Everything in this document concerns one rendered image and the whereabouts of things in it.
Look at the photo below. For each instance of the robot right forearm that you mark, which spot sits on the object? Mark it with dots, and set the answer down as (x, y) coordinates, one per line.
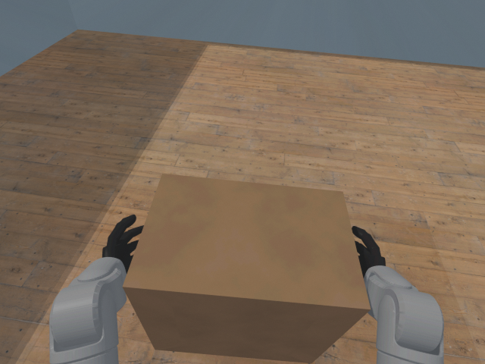
(410, 323)

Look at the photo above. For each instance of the robot left hand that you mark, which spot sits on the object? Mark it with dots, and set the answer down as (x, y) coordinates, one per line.
(118, 246)

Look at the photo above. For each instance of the carton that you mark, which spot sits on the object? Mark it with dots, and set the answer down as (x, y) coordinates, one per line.
(233, 268)

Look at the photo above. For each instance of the robot left forearm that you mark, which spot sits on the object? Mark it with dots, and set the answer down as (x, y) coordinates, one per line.
(83, 319)

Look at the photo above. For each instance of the robot right hand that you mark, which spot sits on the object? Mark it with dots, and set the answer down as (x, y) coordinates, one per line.
(369, 256)

